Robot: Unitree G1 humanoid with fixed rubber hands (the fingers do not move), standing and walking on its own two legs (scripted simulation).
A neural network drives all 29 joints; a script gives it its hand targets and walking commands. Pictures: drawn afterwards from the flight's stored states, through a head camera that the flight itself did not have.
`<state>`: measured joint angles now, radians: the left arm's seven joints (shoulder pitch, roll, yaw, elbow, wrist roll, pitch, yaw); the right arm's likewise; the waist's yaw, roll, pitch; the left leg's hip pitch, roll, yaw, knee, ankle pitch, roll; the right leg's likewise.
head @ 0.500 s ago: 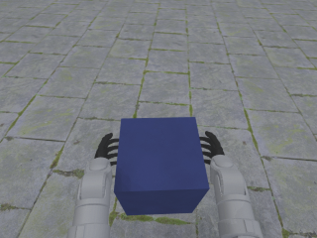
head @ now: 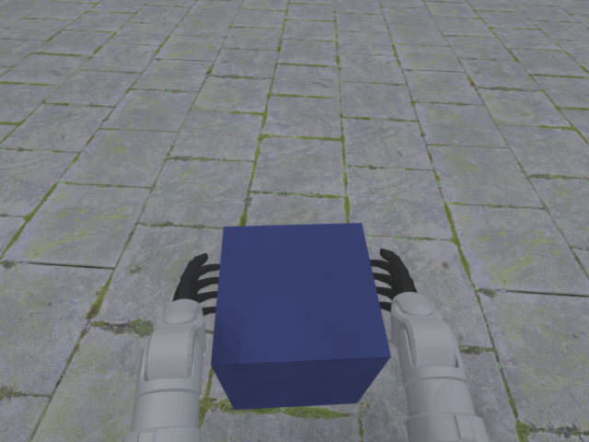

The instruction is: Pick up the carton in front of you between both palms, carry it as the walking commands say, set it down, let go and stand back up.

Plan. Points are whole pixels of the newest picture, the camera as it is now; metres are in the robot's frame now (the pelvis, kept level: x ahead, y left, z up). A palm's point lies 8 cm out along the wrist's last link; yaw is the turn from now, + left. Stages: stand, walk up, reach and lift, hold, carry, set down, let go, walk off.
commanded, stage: hold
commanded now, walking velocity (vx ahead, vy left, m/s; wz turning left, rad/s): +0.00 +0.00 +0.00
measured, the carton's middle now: (294, 321) +0.30 +0.01 -0.06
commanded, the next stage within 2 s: set down in 0.86 s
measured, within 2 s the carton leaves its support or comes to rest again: neither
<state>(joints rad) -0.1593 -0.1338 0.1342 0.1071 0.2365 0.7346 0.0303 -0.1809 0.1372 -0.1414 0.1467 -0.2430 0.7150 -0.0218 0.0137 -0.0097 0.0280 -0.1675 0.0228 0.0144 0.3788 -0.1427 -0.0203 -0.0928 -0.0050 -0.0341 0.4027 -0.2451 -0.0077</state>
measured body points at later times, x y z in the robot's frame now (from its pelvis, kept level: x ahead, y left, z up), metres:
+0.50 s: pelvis -0.02 +0.02 +0.00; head -0.07 +0.03 +0.45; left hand +0.28 +0.15 +0.04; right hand +0.27 -0.15 +0.04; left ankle +0.04 +0.13 -0.74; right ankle -0.01 -0.11 -0.74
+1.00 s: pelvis +0.00 +0.02 +0.00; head -0.03 +0.03 +0.45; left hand +0.31 +0.15 +0.03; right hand +0.30 -0.15 +0.04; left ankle +0.04 +0.13 -0.74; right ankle -0.01 -0.11 -0.74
